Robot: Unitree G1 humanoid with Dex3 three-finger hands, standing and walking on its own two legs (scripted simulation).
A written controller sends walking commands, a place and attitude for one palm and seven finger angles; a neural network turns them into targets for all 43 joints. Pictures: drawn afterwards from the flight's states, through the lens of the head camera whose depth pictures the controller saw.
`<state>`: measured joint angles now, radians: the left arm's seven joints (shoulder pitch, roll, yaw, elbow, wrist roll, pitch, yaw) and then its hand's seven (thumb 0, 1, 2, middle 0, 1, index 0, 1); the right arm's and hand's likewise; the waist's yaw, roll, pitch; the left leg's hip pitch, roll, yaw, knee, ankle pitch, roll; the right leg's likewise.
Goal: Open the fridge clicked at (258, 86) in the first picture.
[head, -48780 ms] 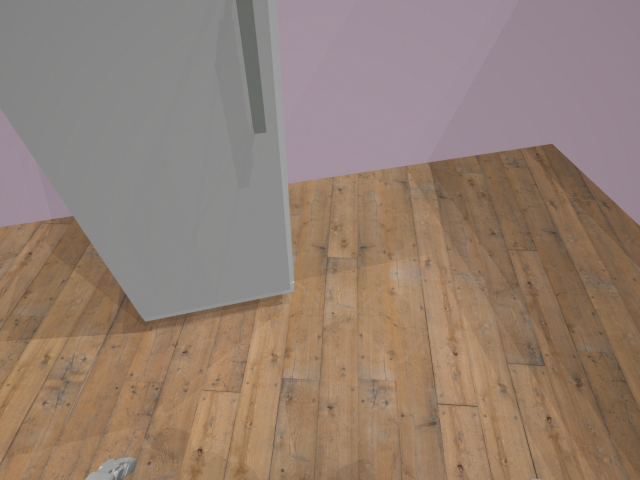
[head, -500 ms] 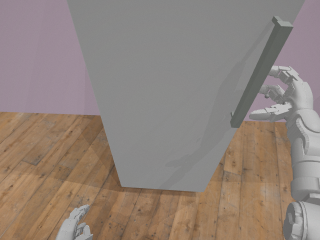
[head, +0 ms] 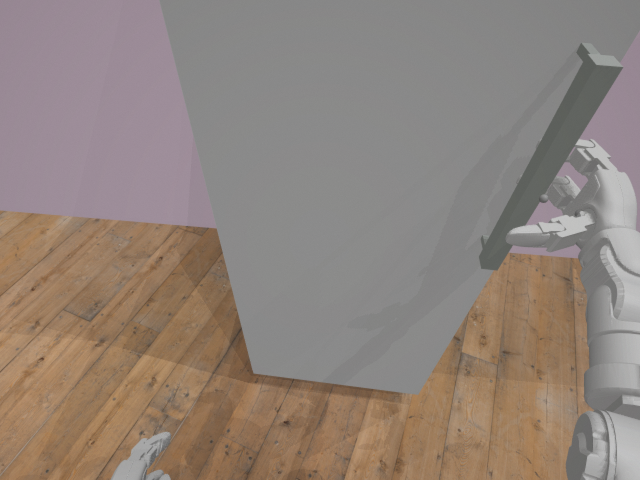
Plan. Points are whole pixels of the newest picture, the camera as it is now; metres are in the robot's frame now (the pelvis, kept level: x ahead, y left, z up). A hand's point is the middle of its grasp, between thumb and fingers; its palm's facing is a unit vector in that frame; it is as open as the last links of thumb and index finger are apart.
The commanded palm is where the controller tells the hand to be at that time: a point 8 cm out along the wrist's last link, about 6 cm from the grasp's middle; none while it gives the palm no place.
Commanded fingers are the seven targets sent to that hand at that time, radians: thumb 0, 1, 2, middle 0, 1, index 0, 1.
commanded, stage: move the hooked fingers beside the handle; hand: right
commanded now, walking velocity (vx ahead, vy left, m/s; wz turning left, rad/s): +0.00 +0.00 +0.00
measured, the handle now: (528, 176) +0.47 -0.22 +0.17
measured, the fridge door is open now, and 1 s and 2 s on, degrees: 2 2 2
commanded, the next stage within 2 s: none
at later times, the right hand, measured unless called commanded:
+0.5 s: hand (568, 217) +0.39 -0.24 +0.17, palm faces +0.10 +0.99 +0.01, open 14.0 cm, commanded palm +0.36 -0.29 +0.18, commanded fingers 0.00 0.50 -0.30 0.30 1.20 0.30 1.20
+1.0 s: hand (604, 221) +0.38 -0.27 +0.18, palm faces +0.12 +0.99 +0.02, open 14.0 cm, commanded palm +0.35 -0.32 +0.18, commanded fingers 0.00 0.50 -0.30 0.30 1.20 0.30 1.20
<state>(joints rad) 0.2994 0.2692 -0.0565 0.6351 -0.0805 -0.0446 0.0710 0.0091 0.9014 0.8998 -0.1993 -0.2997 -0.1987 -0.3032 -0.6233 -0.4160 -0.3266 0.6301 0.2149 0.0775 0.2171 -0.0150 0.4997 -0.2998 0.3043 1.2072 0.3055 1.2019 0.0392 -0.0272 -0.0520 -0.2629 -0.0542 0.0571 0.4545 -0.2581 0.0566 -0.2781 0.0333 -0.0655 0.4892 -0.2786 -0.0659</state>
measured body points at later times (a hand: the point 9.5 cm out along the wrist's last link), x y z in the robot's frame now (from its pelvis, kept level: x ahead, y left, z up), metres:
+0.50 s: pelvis +0.00 +0.00 +0.00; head +0.00 +0.01 +0.45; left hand +0.15 +0.25 -0.09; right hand +0.38 -0.29 +0.17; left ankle -0.02 +0.08 -0.74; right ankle -0.02 -0.07 -0.74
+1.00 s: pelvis -0.01 +0.00 +0.00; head +0.00 +0.01 +0.45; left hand +0.11 +0.26 -0.10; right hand +0.37 -0.32 +0.18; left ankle -0.02 +0.08 -0.74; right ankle -0.02 -0.07 -0.74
